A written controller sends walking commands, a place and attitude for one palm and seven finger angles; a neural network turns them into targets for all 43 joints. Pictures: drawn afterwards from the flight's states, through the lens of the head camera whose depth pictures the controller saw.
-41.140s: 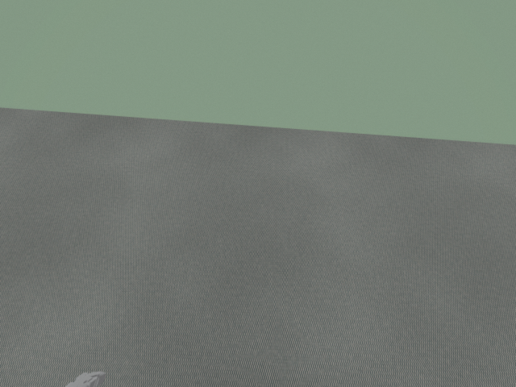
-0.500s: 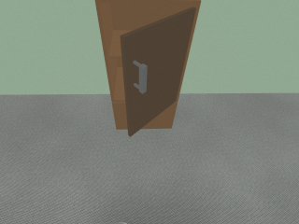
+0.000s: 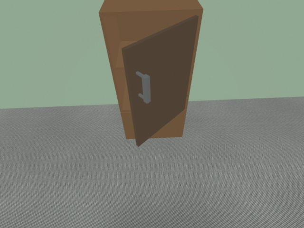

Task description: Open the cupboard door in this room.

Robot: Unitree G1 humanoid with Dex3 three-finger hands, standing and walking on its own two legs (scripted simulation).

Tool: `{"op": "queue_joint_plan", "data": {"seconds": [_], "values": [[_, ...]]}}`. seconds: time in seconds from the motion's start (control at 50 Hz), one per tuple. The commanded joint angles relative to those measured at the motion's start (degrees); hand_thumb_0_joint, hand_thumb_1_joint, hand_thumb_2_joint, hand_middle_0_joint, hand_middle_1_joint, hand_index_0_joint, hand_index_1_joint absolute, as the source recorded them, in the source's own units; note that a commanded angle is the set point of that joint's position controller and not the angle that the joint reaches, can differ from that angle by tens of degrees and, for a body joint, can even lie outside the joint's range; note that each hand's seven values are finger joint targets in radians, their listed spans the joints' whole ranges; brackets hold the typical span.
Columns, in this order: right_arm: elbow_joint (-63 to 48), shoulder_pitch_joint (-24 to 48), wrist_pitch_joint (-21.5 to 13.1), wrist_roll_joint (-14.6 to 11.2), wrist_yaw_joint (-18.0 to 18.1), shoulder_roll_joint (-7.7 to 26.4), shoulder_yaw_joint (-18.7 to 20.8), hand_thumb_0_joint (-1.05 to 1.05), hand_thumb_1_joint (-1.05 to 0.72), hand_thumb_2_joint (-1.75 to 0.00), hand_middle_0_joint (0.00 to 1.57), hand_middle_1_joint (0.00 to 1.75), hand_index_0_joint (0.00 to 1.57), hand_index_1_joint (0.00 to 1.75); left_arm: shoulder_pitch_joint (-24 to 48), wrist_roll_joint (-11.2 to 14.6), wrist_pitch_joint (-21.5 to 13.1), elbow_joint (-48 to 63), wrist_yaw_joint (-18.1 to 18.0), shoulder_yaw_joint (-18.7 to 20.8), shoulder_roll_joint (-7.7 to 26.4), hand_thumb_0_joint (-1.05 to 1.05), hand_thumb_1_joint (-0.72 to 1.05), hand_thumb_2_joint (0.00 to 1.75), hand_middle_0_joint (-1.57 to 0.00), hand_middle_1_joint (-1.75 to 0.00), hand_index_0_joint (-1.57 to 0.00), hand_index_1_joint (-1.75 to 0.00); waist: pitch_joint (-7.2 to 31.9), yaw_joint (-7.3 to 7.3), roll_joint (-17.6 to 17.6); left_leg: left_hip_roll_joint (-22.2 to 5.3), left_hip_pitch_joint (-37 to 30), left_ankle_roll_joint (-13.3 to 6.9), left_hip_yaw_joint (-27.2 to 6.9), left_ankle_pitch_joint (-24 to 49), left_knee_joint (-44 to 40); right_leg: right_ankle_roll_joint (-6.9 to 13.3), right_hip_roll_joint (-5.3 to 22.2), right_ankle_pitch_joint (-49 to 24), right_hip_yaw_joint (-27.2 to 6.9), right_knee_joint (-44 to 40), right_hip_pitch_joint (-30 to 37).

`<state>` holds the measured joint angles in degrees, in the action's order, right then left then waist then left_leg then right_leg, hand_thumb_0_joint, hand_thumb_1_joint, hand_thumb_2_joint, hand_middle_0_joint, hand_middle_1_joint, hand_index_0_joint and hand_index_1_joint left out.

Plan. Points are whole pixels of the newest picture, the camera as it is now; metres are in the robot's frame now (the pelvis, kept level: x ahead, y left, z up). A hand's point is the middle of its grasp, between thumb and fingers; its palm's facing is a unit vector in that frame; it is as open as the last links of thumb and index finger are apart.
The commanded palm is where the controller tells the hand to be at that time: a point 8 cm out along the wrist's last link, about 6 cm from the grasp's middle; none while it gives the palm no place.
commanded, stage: let the arm hang, fingers relaxed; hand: left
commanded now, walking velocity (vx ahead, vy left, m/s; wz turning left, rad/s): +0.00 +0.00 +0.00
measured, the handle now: (143, 87) +0.63 +0.07 +0.01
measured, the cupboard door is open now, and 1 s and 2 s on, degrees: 43 43 43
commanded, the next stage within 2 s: look to check the result in 0.26 s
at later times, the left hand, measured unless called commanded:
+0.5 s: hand out of the picture +0.05 +0.19 -0.17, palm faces +0.00 -0.97 -0.24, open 7.4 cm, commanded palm none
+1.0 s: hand out of the picture +0.07 +0.19 -0.16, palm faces -0.01 -0.97 -0.26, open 7.4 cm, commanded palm none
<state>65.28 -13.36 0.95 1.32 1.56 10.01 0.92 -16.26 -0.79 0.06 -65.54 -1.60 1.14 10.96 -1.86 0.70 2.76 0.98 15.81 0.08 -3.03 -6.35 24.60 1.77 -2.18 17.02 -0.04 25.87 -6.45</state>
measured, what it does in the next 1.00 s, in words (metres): stands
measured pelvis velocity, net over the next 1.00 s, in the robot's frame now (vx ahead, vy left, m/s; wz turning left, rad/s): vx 0.04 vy -0.01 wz -0.02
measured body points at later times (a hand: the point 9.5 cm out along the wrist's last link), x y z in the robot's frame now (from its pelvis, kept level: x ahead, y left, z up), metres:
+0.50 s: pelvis +0.03 -0.01 +0.00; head +0.05 -0.02 +0.45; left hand +0.05 +0.24 -0.15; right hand +0.04 -0.25 -0.16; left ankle +0.08 +0.12 -0.74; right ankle -0.03 -0.10 -0.74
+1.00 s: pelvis +0.04 -0.01 +0.01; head +0.06 -0.02 +0.45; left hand +0.07 +0.25 -0.14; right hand +0.08 -0.27 -0.15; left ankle +0.08 +0.12 -0.74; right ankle -0.03 -0.10 -0.74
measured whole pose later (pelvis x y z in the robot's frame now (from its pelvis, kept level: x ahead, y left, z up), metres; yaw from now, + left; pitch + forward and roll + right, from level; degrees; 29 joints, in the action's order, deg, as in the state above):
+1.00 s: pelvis +0.04 -0.01 +0.01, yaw -1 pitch -1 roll +0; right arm 65.2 -8.4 0.0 1.0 1.8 13.6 0.5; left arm -11.8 -0.6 -0.7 -65.2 -1.3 0.9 12.6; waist -3.2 0.3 0.5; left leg 0.5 11.8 0.7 -2.3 -8.2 21.4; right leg 2.4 -2.4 16.7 -1.1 19.4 -1.2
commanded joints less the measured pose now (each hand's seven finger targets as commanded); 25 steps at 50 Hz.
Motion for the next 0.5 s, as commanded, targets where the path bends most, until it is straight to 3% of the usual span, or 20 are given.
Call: {"op": "queue_joint_plan", "data": {"seconds": [0.0, 0.04, 0.1, 0.26, 0.48], "values": [[-1.4, -2.1, -0.7, 0.0, 0.2, 6.3, 0.6, 0.0, -0.9, -0.9, 0.2, 0.3, 0.2, 0.3, -2.2, 0.3, -0.6, 1.8, -0.4, 0.7, 6.9, 0.0, 0.9, 0.9, -0.2, -0.3, -0.2, -0.3, -4.8, -0.29, -3.4, -5.0, -3.9, -2.0, -4.4, -2.6, -4.2, 1.6, 6.8, 1.7, -5.2, -8.7, -9.2], [-1.8, -1.6, -0.9, -0.1, 0.3, 6.8, 0.7, 0.0, -0.9, -0.9, 0.2, 0.3, 0.2, 0.3, -1.7, 0.2, -0.8, 2.0, -0.4, 0.9, 7.5, 0.0, 0.9, 0.9, -0.2, -0.3, -0.2, -0.3, -3.4, -0.46, -3.7, -5.1, -4.7, -2.1, -4.2, 0.1, -3.6, 1.5, 6.8, -1.0, -5.4, -8.7, -7.7], [-1.6, -1.0, -1.1, 0.1, 0.3, 7.0, 0.5, 0.0, -0.9, -0.9, 0.2, 0.3, 0.2, 0.3, -0.5, 0.3, -0.8, 2.3, -0.3, 0.9, 7.5, 0.0, 0.9, 0.9, -0.2, -0.3, -0.2, -0.3, -3.3, -0.36, -1.3, -5.2, -4.8, -1.8, -4.4, 1.0, -4.3, 1.5, 6.8, -2.6, -5.2, -8.2, -6.7], [-2.1, 0.1, -1.6, -0.1, 0.5, 8.3, 0.6, 0.0, -0.9, -0.9, 0.2, 0.3, 0.2, 0.3, 0.9, 0.4, -1.2, 2.6, -0.3, 1.3, 8.0, 0.0, 0.9, 0.9, -0.2, -0.3, -0.2, -0.3, 0.0, -0.39, -2.3, -5.7, -6.8, -1.8, -3.8, 6.0, -3.4, 1.3, 7.2, -9.4, -5.0, -8.4, -3.2], [-2.2, 1.2, -1.5, -0.3, 0.8, 9.4, 0.7, 0.0, -0.9, -0.9, 0.2, 0.3, 0.2, 0.3, 1.1, 0.5, -1.3, 2.3, -0.5, 1.2, 8.7, 0.0, 0.9, 0.9, -0.2, -0.3, -0.2, -0.3, 0.9, -0.33, -3.4, -5.9, -9.1, -1.9, -3.3, 8.7, -2.8, 1.0, 7.5, -14.4, -4.9, -9.0, -1.7]]}}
